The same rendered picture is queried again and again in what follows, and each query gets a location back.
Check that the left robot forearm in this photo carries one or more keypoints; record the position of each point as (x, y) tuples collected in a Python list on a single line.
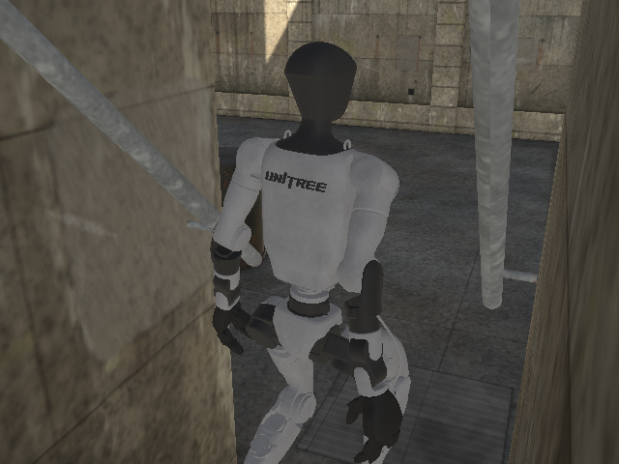
[(226, 275)]

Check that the left robot hand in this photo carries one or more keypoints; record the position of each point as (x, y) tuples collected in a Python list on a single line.
[(221, 320)]

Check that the robot head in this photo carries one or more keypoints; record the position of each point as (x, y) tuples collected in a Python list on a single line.
[(321, 77)]

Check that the robot torso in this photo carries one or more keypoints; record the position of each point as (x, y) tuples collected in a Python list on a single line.
[(307, 203)]

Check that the right robot upper arm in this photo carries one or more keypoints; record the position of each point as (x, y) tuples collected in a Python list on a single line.
[(376, 184)]

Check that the left robot upper arm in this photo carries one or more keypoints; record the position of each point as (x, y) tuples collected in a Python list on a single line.
[(231, 231)]

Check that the right robot forearm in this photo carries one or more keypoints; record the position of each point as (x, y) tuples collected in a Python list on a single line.
[(365, 341)]

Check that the right robot hand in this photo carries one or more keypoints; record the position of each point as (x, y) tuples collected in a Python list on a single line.
[(382, 418)]

